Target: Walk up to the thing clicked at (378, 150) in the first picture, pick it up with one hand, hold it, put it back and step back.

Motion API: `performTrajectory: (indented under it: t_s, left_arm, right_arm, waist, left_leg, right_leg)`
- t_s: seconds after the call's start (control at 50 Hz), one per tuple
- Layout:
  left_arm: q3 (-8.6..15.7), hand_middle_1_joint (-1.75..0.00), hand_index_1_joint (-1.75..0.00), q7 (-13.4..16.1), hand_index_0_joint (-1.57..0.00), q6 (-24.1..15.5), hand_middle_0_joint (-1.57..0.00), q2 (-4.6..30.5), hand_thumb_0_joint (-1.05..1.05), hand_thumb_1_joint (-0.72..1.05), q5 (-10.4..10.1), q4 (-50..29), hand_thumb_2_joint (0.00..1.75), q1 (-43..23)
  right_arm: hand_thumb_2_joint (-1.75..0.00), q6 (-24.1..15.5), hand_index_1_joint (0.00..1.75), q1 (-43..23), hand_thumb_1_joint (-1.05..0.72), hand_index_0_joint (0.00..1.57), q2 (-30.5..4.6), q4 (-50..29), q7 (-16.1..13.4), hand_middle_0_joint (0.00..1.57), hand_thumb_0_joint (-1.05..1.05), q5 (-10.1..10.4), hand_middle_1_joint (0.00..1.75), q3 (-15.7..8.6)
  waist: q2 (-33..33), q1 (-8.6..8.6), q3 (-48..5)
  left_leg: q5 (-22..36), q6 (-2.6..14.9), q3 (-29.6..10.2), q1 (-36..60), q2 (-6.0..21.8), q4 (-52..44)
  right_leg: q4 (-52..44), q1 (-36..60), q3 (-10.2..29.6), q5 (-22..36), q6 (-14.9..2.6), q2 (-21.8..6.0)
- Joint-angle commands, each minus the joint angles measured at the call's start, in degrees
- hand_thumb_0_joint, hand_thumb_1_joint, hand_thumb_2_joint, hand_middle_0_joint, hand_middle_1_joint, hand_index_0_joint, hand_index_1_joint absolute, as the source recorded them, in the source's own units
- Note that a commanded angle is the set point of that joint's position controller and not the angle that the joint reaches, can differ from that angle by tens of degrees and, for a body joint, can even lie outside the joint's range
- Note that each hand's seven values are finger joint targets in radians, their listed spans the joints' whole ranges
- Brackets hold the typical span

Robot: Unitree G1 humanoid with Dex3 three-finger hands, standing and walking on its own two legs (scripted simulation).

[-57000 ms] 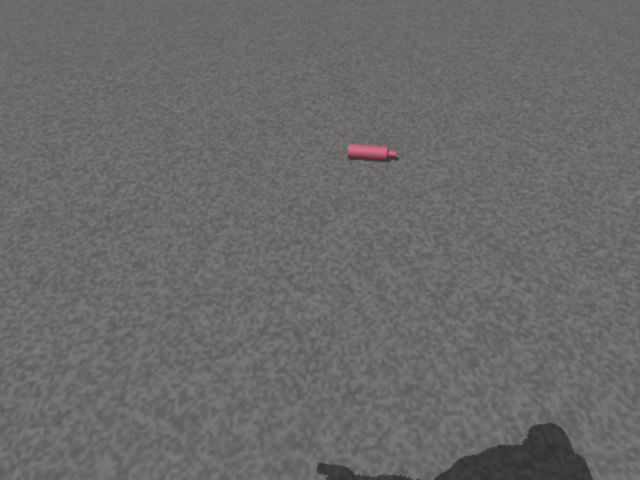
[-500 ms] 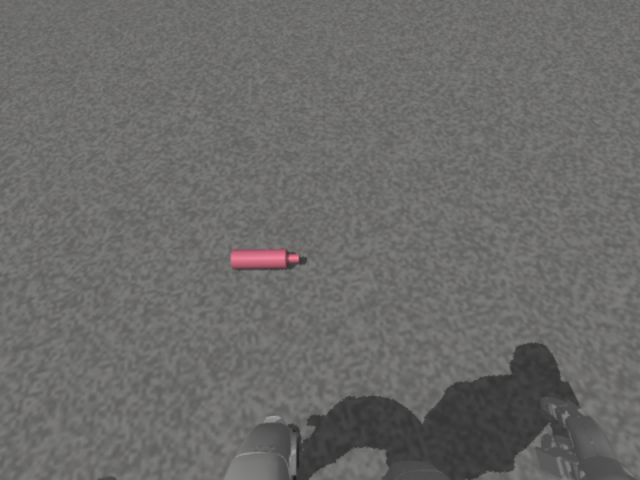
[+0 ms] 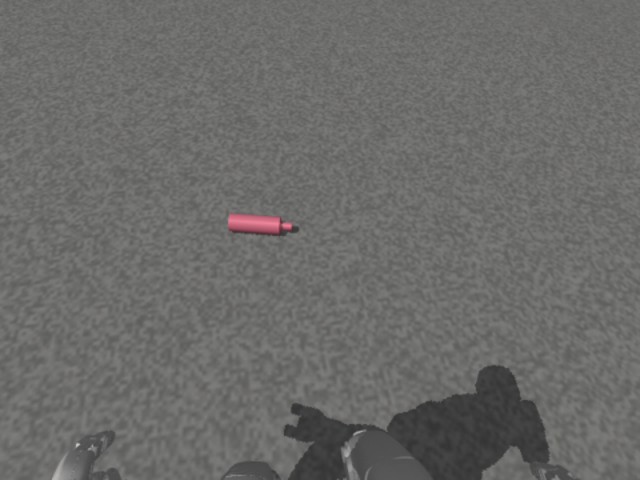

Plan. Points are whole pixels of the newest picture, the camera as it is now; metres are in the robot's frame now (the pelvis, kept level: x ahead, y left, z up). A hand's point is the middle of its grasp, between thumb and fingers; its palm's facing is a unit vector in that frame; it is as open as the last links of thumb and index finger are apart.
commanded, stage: step back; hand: left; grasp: from above
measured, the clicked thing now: (260, 224) +0.98 +0.17 -0.73
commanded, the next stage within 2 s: stand in 1.34 s
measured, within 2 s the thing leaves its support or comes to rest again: neither
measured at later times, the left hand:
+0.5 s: hand out of the picture -0.07 +0.27 -0.13, palm faces +0.03 -0.90 -0.44, open 7.4 cm
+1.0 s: hand out of the picture -0.03 +0.21 -0.14, palm faces +0.05 -0.92 -0.38, open 7.4 cm
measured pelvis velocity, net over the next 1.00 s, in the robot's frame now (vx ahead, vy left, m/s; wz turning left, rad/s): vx -0.11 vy -0.05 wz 0.03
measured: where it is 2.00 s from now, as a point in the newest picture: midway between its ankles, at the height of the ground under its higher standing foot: outside the picture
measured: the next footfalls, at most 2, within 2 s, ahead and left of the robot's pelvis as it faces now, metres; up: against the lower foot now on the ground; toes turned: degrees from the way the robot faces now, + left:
right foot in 0.18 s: -0.08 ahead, -0.15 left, +0.00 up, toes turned -2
left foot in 0.50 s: -0.11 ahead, +0.11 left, +0.00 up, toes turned -1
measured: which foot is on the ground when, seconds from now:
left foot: down 0.00-0.22, up 0.24-0.48, down 0.50-0.84, up 0.86-1.00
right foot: up 0.00-0.16, down 0.18-0.54, up 0.56-0.80, down 0.82-1.00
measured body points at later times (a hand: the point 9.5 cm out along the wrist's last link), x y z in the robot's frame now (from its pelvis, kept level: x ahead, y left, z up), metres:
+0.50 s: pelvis -0.14 -0.02 -0.01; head -0.11 -0.04 +0.44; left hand -0.08 +0.31 -0.10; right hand -0.09 -0.33 -0.14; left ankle -0.16 +0.11 -0.73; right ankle -0.12 -0.14 -0.73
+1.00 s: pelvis -0.11 -0.05 +0.00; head -0.10 -0.07 +0.45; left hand -0.04 +0.26 -0.11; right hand -0.04 -0.36 -0.14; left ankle -0.12 +0.10 -0.69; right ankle -0.07 -0.15 -0.73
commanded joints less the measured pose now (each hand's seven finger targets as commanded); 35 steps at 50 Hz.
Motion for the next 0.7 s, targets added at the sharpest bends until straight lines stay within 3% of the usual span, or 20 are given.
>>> performTrajectory:
  t_s: [0.0,0.06,0.1,0.14,0.16,0.18,0.2,0.22,0.24,0.28,0.34,0.4,0.44,0.48,0.5,0.52,0.54,0.56,0.62,0.68]
  left_arm:
    - [3.46,-0.30,-0.30,0.33,-0.20,-2.11,-0.20,10.03,0.00,0.90,0.55,-3.31,0.90,2.58]
    - [2.84,-0.30,-0.30,0.42,-0.20,-3.27,-0.20,9.76,0.00,0.90,0.61,-2.70,0.90,2.65]
    - [2.84,-0.30,-0.30,0.44,-0.20,-3.97,-0.20,9.95,0.00,0.90,0.71,-0.25,0.90,5.29]
    - [2.95,-0.30,-0.30,0.26,-0.20,-4.60,-0.20,9.67,0.00,0.90,1.06,3.70,0.90,11.11]
    - [3.56,-0.30,-0.30,0.32,-0.20,-4.89,-0.20,11.80,0.00,0.90,1.86,4.23,0.90,10.71]
    - [4.96,-0.30,-0.30,0.28,-0.20,-5.07,-0.20,16.34,0.00,0.90,2.77,3.62,0.90,10.05]
    - [6.06,-0.30,-0.30,0.32,-0.20,-4.69,-0.20,22.61,0.00,0.90,2.93,0.61,0.90,4.76]
    - [5.88,-0.30,-0.30,0.56,-0.20,-4.69,-0.20,22.83,0.00,0.90,2.70,-0.93,0.90,-0.10]
    - [4.93,-0.30,-0.30,0.64,-0.20,-4.95,-0.20,19.56,0.00,0.90,2.78,-1.47,0.90,-2.98]
    - [3.70,-0.30,-0.30,0.56,-0.20,-5.60,-0.20,13.72,0.00,0.90,2.28,-0.75,0.90,-4.55]
    - [4.32,-0.30,-0.30,-0.02,-0.20,-6.31,-0.20,14.63,0.00,0.90,2.77,0.40,0.90,2.35]
    - [4.90,-0.30,-0.30,-0.35,-0.20,-6.31,-0.20,14.82,0.00,0.90,2.99,1.51,0.90,5.40]
    - [4.84,-0.30,-0.30,-0.80,-0.20,-5.76,-0.20,15.54,0.00,0.90,2.32,1.65,0.90,5.66]
    - [3.23,-0.30,-0.30,-1.09,-0.20,-4.95,-0.20,12.89,0.00,0.90,1.79,1.00,0.90,4.49]
    - [2.37,-0.30,-0.30,-1.06,-0.20,-4.93,-0.20,9.90,0.00,0.90,1.52,0.73,0.90,5.05]
    - [1.24,-0.30,-0.30,-1.25,-0.20,-5.05,-0.20,5.88,0.00,0.90,0.66,-0.03,0.90,4.71]
    - [3.19,-0.30,-0.30,-0.78,-0.20,-5.20,-0.20,12.20,0.00,0.90,1.29,0.10,0.90,-1.68]
    - [3.54,-0.30,-0.30,-0.96,-0.20,-5.48,-0.20,14.60,0.00,0.90,1.49,0.41,0.90,-2.74]
    - [3.14,-0.30,-0.30,-2.05,-0.20,-6.12,-0.20,11.94,0.00,0.90,0.88,2.45,0.90,2.08]
    - [3.17,-0.30,-0.30,-2.56,-0.20,-6.31,-0.20,10.95,0.00,0.90,1.00,3.18,0.90,0.68]
  right_arm:
    - [-0.90,-1.51,0.30,-2.69,-0.90,0.20,-14.43,-5.70,-1.50,0.20,0.00,0.48,0.30,-4.48]
    - [-0.90,-0.73,0.30,-0.89,-0.90,0.20,-15.06,-5.56,-1.30,0.20,0.00,0.42,0.30,-4.57]
    - [-0.90,-0.14,0.30,-2.49,-0.90,0.20,-16.42,-5.44,-1.09,0.20,0.00,0.53,0.30,-4.89]
    - [-0.90,0.68,0.30,-5.24,-0.90,0.20,-16.77,-5.58,-0.86,0.20,0.00,1.41,0.30,-4.81]
    - [-0.90,0.83,0.30,-5.27,-0.90,0.20,-14.37,-5.99,-0.70,0.20,0.00,1.66,0.30,-4.06]
    - [-0.90,0.50,0.30,-4.70,-0.90,0.20,-10.65,-7.05,-0.64,0.20,0.00,1.86,0.30,-3.09]
    - [-0.90,0.51,0.30,-7.64,-0.90,0.20,-11.79,-8.07,-1.45,0.20,0.00,1.73,0.30,-3.87]
    - [-0.90,0.53,0.30,-6.58,-0.90,0.20,-14.91,-6.59,-1.68,0.20,0.00,1.65,0.30,-5.31]
    - [-0.90,0.48,0.30,-5.52,-0.90,0.20,-15.90,-5.16,-1.11,0.20,0.00,1.88,0.30,-5.48]
    - [-0.90,-0.08,0.30,-2.03,-0.90,0.20,-12.98,-2.36,-0.67,0.20,0.00,2.03,0.30,-4.32]
    - [-0.90,-1.20,0.30,-2.34,-0.90,0.20,-12.74,-2.58,-0.38,0.20,0.00,1.31,0.30,-3.88]
    - [-0.90,-2.64,0.30,-3.59,-0.90,0.20,-11.80,-2.28,0.21,0.20,0.00,0.71,0.30,-3.48]
    - [-0.90,-3.63,0.30,-2.27,-0.90,0.20,-11.45,-1.45,0.38,0.20,0.00,0.55,0.30,-3.66]
    - [-0.90,-4.66,0.30,2.90,-0.90,0.20,-11.25,1.34,-0.04,0.20,0.00,0.18,0.30,-4.55]
    - [-0.90,-5.18,0.30,5.18,-0.90,0.20,-12.90,2.08,-0.27,0.20,0.00,-0.22,0.30,-5.55]
    - [-0.90,-5.38,0.30,4.92,-0.90,0.20,-17.30,1.65,-0.42,0.20,0.00,-0.69,0.30,-6.33]
    - [-0.90,-5.12,0.30,5.68,-0.90,0.20,-22.28,1.69,-0.19,0.20,0.00,0.08,0.30,-6.95]
    - [-0.90,-5.11,0.30,3.32,-0.90,0.20,-21.92,1.51,-0.06,0.20,0.00,0.53,0.30,-7.18]
    - [-0.90,-5.69,0.30,0.82,-0.90,0.20,-15.43,0.27,0.01,0.20,0.00,0.21,0.30,-5.19]
    - [-0.90,-5.55,0.30,3.32,-0.90,0.20,-16.11,1.06,0.39,0.20,0.00,0.41,0.30,-5.54]
  waist:
    - [9.89,0.40,-8.13]
    - [13.12,-1.54,-11.65]
    - [14.82,-0.75,-14.08]
    - [13.03,2.44,-15.70]
    - [7.63,2.10,-13.97]
    - [-6.42,2.17,-10.74]
    - [-12.27,4.72,-7.43]
    - [-12.13,3.64,-2.36]
    - [-8.51,1.33,-0.56]
    - [-3.28,-1.04,-1.13]
    - [-5.74,2.79,-4.15]
    - [-10.74,5.58,-6.44]
    - [-11.56,5.02,-7.54]
    - [-6.27,1.60,-9.64]
    - [0.24,0.80,-12.00]
    - [12.83,0.76,-10.81]
    - [9.19,-1.99,-5.60]
    - [8.11,-1.48,-1.60]
    - [8.50,0.89,0.31]
    - [11.18,-1.26,-1.00]
  left_leg:
    - [17.75,11.83,-10.94,8.66,12.20,-8.94]
    - [18.75,12.96,-10.05,14.07,13.09,-6.38]
    - [13.76,11.56,-10.40,12.52,13.30,-5.14]
    - [10.22,8.45,-6.58,6.63,10.98,0.02]
    - [2.23,5.87,-4.48,-1.62,7.42,4.43]
    - [-12.16,1.72,-2.39,-15.59,-0.42,12.80]
    - [-19.87,-1.25,-6.16,-13.09,-3.63,21.80]
    - [-18.90,-1.94,-9.60,-7.26,-0.31,28.62]
    - [-15.93,-1.36,-10.43,-4.45,-0.32,29.90]
    - [-9.64,-1.66,-7.72,-9.23,-5.45,30.47]
    - [-9.74,-2.74,-5.47,-10.99,-3.60,22.38]
    - [-15.69,-3.31,-1.83,-13.02,-0.96,8.07]
    - [-16.83,-2.55,0.88,-5.73,-0.31,-2.47]
    - [-3.11,-1.06,1.81,9.17,-2.38,-17.33]
    - [-2.46,0.62,-7.74,18.26,2.76,-17.56]
    - [-8.40,5.26,-26.25,22.23,14.43,-20.03]
    - [-19.69,12.90,-32.77,10.74,20.67,-20.39]
    - [-24.90,14.84,-31.85,3.37,21.84,-22.08]
    - [-13.80,9.23,-17.20,7.61,12.56,-19.42]
    - [-11.58,8.88,-14.92,5.07,11.52,-19.26]
  right_leg:
    - [-6.17,-0.63,-0.16,-0.37,2.59,-1.76]
    - [-21.37,2.80,-4.25,-1.40,3.40,-4.07]
    - [-33.52,8.98,-6.67,1.69,2.23,-5.23]
    - [-48.85,18.50,-8.72,12.65,0.25,-4.75]
    - [-48.71,21.60,-3.23,13.11,-1.00,-6.56]
    - [-50.60,22.23,13.76,5.88,-4.21,-16.36]
    - [-55.26,5.73,25.28,-2.28,-14.00,-29.32]
    - [-58.04,-6.35,28.90,-7.58,-16.11,-32.04]
    - [-56.68,-8.24,22.00,-5.30,-14.13,-28.93]
    - [-49.40,2.99,5.22,8.62,-8.57,-17.89]
    - [-49.38,11.32,5.76,-2.91,-7.24,-15.63]
    - [-49.62,22.56,8.28,-7.23,-9.47,-18.79]
    - [-47.41,20.61,7.73,-1.09,-10.10,-20.33]
    - [-37.70,14.74,1.01,11.60,-6.40,-16.48]
    - [-28.97,7.18,-2.55,14.60,-3.59,-13.67]
    - [-19.69,-7.02,-8.93,2.27,-0.19,-5.69]
    - [-17.59,-6.43,-5.62,-3.94,-0.34,-8.81]
    - [-14.71,-3.45,-4.07,-3.26,-0.86,-10.42]
    - [-19.56,-4.85,-4.79,4.21,-0.70,-9.69]
    - [-24.72,0.57,-8.55,5.52,0.43,-8.24]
